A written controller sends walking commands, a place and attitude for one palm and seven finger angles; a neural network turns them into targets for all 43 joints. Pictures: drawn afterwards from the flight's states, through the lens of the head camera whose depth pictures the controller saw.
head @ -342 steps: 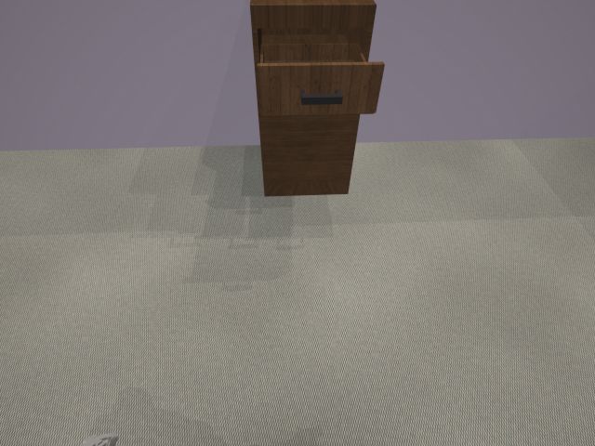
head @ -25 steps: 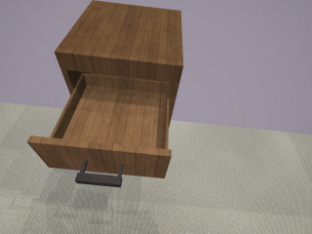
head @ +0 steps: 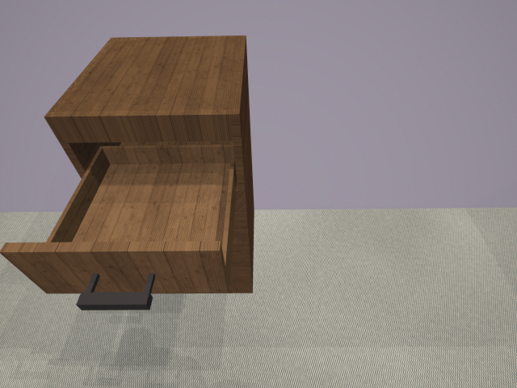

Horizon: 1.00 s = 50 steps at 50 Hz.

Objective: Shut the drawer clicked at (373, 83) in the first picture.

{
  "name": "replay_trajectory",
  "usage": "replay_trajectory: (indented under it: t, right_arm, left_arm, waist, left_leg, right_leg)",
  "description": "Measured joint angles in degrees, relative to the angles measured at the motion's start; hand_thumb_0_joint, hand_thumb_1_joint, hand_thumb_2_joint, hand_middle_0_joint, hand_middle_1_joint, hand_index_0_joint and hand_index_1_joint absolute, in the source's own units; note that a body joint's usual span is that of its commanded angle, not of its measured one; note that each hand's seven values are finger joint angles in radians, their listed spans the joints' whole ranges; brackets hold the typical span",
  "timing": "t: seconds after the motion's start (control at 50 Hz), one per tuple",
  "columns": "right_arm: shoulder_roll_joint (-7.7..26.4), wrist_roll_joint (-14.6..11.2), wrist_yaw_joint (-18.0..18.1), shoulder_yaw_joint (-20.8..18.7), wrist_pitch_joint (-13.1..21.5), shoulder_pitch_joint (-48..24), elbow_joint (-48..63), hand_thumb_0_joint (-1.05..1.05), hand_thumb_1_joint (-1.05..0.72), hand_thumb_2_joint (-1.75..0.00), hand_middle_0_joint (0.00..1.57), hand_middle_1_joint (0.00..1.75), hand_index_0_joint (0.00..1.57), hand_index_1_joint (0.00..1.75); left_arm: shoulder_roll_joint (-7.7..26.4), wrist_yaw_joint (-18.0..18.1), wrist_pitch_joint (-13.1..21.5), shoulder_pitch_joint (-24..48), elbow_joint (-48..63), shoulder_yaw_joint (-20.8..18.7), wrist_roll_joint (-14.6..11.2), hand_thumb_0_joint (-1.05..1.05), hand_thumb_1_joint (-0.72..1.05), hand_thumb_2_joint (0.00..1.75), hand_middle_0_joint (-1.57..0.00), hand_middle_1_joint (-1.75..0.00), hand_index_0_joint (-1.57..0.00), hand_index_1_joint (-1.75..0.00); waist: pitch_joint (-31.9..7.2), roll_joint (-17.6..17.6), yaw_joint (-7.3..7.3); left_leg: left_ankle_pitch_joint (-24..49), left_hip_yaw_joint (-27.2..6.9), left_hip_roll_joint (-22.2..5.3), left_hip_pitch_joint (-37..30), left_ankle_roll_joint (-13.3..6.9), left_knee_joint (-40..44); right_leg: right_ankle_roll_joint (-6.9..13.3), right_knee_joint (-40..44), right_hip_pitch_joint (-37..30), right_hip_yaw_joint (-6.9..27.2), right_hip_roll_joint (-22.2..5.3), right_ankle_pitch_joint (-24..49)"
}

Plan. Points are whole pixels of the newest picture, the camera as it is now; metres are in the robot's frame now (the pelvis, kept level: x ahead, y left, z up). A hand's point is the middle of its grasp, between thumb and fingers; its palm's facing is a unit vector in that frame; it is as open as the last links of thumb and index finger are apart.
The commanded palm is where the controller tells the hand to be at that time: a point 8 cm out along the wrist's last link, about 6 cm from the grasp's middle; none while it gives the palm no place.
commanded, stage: come to a stop and stand still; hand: left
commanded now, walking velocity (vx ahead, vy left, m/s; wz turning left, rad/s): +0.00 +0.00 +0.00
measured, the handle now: (119, 289) +0.30 +0.28 -0.06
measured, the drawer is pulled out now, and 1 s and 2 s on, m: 0.30 0.30 0.27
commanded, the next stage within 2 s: look again from close up in 0.20 s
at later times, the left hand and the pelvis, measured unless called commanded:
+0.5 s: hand out of the picture -0.02 +0.17 -0.18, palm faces +0.06 -0.99 -0.14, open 7.4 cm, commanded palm none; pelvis +0.00 +0.03 -0.01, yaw +1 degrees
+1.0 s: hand out of the picture +0.09 +0.24 -0.12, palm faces +0.20 -0.96 -0.20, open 7.3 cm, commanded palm +0.10 +0.28 -0.06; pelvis +0.01 +0.06 +0.00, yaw +0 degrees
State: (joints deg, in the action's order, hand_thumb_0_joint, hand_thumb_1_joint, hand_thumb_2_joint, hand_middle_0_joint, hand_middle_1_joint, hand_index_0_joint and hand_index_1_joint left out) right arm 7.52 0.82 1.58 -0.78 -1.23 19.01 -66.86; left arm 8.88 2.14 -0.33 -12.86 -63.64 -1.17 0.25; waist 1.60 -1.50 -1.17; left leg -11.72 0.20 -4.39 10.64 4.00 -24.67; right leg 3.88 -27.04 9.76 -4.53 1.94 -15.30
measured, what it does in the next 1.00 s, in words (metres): steps on the spot: left foot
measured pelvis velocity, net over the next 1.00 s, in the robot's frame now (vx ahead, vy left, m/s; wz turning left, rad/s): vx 0.01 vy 0.06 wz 0.00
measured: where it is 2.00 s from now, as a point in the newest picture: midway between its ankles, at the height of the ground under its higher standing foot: outside the picture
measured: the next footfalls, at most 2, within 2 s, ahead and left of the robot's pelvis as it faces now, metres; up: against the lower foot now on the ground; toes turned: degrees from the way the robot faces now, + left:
left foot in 0.46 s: +0.05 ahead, +0.14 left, +0.00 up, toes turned +3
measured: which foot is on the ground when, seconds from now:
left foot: down 0.00-0.30, up 0.32-0.44, down 0.46-1.00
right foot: down 0.00-1.00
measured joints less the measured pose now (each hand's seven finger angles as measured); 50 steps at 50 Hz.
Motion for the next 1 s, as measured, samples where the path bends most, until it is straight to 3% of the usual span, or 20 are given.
replay_trajectory:
  t: [0.3,0.34,0.4,0.46,0.56,0.68,0.92,0.94,0.96,1.0]
  right_arm:
    - [-0.8,0.1,0.6,0.3,0.5,2.3,-0.2,0.0,-0.91,-0.9,0.2,0.3,0.2,0.3]
    - [-0.5,0.0,0.2,0.4,0.5,1.3,0.9,0.0,-0.91,-0.9,0.2,0.3,0.2,0.3]
    - [0.2,-0.4,-0.1,0.1,0.8,-0.2,4.4,0.0,-0.91,-0.9,0.2,0.3,0.2,0.3]
    - [0.7,-0.2,0.1,0.1,1.5,-0.8,6.3,0.0,-0.92,-0.9,0.2,0.3,0.2,0.3]
    - [1.2,0.2,0.2,0.7,2.0,-1.3,6.1,0.02,-0.95,-0.9,0.2,0.3,0.2,0.3]
    - [1.7,0.2,-0.1,1.5,2.3,-1.5,6.3,0.01,-0.95,-0.9,0.2,0.3,0.2,0.3]
    - [1.4,-0.2,-0.4,2.5,2.3,-1.4,4.4,0.0,-0.92,-0.9,0.2,0.3,0.2,0.3]
    - [1.7,-0.9,-0.2,2.6,2.6,-0.5,6.7,0.01,-0.93,-0.9,0.2,0.3,0.2,0.3]
    - [1.9,-1.5,0.6,2.8,4.9,0.8,9.1,0.01,-0.93,-0.9,0.2,0.3,0.2,0.3]
    - [2.4,-2.5,1.4,2.3,10.8,2.5,12.6,0.02,-0.93,-0.9,0.2,0.3,0.21,0.3]
  left_arm:
    - [-3.3,-0.6,0.2,-4.8,-2.5,0.2,-0.1,0.0,0.92,0.9,-0.2,-0.3,-0.2,-0.3]
    - [-4.0,0.3,1.5,-5.5,-2.1,0.7,0.5,0.0,0.91,0.9,-0.2,-0.3,-0.2,-0.3]
    - [-4.7,0.5,2.4,-6.9,-0.7,1.3,0.9,0.0,0.91,0.9,-0.2,-0.3,-0.2,-0.3]
    - [-4.6,0.4,1.9,-7.5,0.1,1.6,0.9,0.0,0.91,0.9,-0.2,-0.3,-0.2,-0.3]
    - [-2.6,0.3,0.7,-6.3,1.0,1.5,0.8,0.0,0.91,0.9,-0.2,-0.3,-0.2,-0.3]
    - [-0.4,0.0,0.7,-5.7,2.0,1.5,0.9,0.0,0.91,0.9,-0.2,-0.3,-0.2,-0.3]
    - [0.5,0.3,0.6,-5.5,0.9,1.9,0.7,0.0,0.91,0.9,-0.2,-0.3,-0.19,-0.3]
    - [0.3,0.3,-2.9,-8.3,10.0,1.2,-1.7,0.01,0.91,0.9,-0.2,-0.3,-0.2,-0.3]
    - [0.3,0.9,-4.0,-11.9,21.5,0.7,-3.3,0.01,0.91,0.9,-0.2,-0.3,-0.2,-0.3]
    - [0.9,3.6,-1.8,-17.0,39.8,0.8,-5.7,0.02,0.92,0.9,-0.21,-0.31,-0.21,-0.31]
  waist:
    - [0.4,0.5,0.77]
    - [0.6,0.4,1.3]
    - [0.7,-0.1,0.96]
    - [-0.4,-0.6,0.37]
    - [-1.6,1.3,1.62]
    - [-2.2,2.1,1.91]
    - [-0.9,1.7,1.68]
    - [-0.5,1.6,1.39]
    - [-0.3,2.0,1.67]
    - [-1.5,2.9,1.44]
  left_leg:
    - [0.7,-0.8,-0.7,-0.4,0.1,1.7]
    - [-3.3,-0.9,-0.5,2.7,-1.1,-4.8]
    - [-6.9,-0.2,0.5,5.5,-3.0,-11.6]
    - [-5.0,1.0,1.5,3.4,-3.9,-7.2]
    - [-5.3,2.0,3.5,2.6,-5.2,-7.4]
    - [-3.7,3.0,5.2,1.4,-6.4,-4.0]
    - [-2.9,3.8,6.3,0.5,-7.4,-1.8]
    - [-3.3,3.6,6.3,1.0,-7.3,-2.6]
    - [-3.4,3.9,6.5,1.3,-7.3,-2.8]
    - [-3.5,4.3,7.4,2.5,-7.0,-3.1]
  right_leg:
    - [0.4,3.7,-1.5,-0.8,0.9,1.5]
    - [-0.3,3.7,-0.7,-0.6,0.9,1.8]
    - [-0.3,2.4,0.4,-0.2,0.8,1.6]
    - [-1.0,-0.7,1.3,-0.9,0.5,-0.3]
    - [-2.7,-2.3,1.0,-0.1,-1.6,-1.5]
    - [-3.9,-0.9,0.8,0.8,-3.2,-0.6]
    - [-5.0,0.5,0.4,1.6,-4.3,-0.2]
    - [-5.0,0.1,0.7,1.4,-4.2,-0.3]
    - [-4.5,-1.1,1.5,1.7,-4.4,-0.8]
    - [-3.5,-4.8,4.4,2.4,-5.1,-2.6]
